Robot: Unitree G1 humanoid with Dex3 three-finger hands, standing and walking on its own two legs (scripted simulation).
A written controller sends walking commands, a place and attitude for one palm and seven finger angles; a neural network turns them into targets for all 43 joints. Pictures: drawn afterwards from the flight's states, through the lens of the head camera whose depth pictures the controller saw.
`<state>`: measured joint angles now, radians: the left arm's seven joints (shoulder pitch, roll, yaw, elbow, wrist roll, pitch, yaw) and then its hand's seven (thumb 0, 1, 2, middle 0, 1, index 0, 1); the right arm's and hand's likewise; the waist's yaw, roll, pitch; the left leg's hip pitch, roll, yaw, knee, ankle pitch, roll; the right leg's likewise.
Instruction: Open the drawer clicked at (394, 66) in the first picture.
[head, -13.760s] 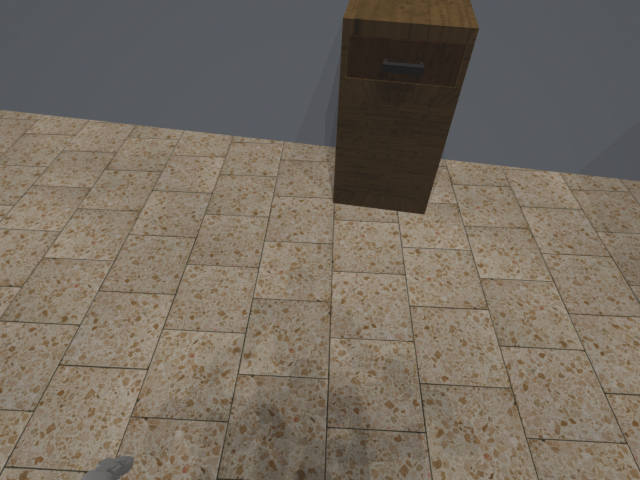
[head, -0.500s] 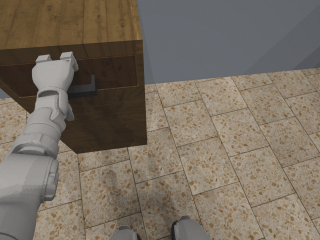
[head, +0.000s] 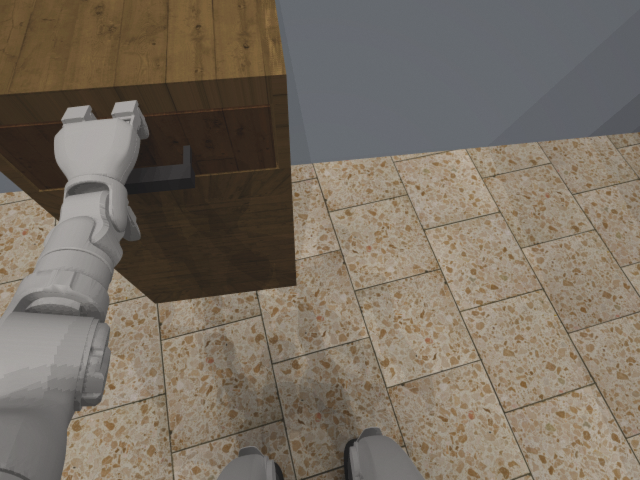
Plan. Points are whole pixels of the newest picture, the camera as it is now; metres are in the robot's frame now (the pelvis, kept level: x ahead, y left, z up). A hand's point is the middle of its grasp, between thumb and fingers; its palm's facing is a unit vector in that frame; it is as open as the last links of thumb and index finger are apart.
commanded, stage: move the hooked fingers above the handle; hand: left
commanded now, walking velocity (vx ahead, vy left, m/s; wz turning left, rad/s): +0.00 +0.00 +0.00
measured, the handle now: (145, 168) +0.56 +0.21 -0.03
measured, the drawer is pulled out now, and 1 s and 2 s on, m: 0.00 0.00 0.00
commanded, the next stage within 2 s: lower the fingers behind the handle in 1.50 s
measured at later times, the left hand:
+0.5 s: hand (123, 182) +0.50 +0.22 +0.01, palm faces -0.08 +0.00 -1.00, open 13.9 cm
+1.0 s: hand (123, 188) +0.49 +0.22 +0.01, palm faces -0.13 -0.01 -0.99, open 13.8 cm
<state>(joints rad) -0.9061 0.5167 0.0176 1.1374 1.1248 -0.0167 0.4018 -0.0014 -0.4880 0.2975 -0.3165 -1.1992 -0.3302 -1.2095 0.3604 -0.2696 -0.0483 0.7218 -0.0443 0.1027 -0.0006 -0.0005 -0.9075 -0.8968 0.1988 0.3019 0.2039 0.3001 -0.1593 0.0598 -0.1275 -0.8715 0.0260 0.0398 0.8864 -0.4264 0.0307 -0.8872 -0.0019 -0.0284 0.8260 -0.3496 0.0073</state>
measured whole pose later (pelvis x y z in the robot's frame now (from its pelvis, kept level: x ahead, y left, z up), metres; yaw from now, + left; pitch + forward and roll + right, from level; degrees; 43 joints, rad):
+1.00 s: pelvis +0.00 -0.01 +0.01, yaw +0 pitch +22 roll -1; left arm -0.88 0.50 -0.01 1.17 1.09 -0.01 0.33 0.00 -0.49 0.30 -0.32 -1.21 -0.32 -1.21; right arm 0.36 -0.26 -0.04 0.71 -0.03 0.10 -0.02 0.00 -0.91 -0.90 0.20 0.30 0.20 0.30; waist -0.15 0.06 -0.12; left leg -0.81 0.03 0.04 0.84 -0.41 0.03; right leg -0.83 0.00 -0.02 0.79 -0.34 0.00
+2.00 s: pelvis +0.00 -0.01 -0.01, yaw +0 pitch +24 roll -2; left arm -0.92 0.52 0.01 1.17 1.12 -0.11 0.33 0.00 -0.49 0.30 -0.32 -1.20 -0.32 -1.20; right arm 0.37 -0.27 -0.04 0.72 -0.04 0.07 -0.03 0.00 -0.91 -0.90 0.20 0.30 0.20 0.30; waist -0.18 0.05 -0.15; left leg -0.91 0.03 0.03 0.92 -0.44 0.02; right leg -0.93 0.00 -0.03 0.87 -0.36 0.00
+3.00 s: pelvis -0.02 +0.00 -0.04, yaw +0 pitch +28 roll -3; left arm -0.96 0.51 -0.01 1.21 1.12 0.01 0.41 0.00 -0.49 0.30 -0.30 -1.20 -0.31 -1.20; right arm 0.34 -0.25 -0.02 0.74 -0.06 0.06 0.01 0.00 -0.91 -0.90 0.20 0.30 0.20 0.30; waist -0.20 0.07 -0.16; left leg -1.11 0.03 0.01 1.12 -0.49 0.03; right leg -1.11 0.00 -0.05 1.03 -0.41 0.01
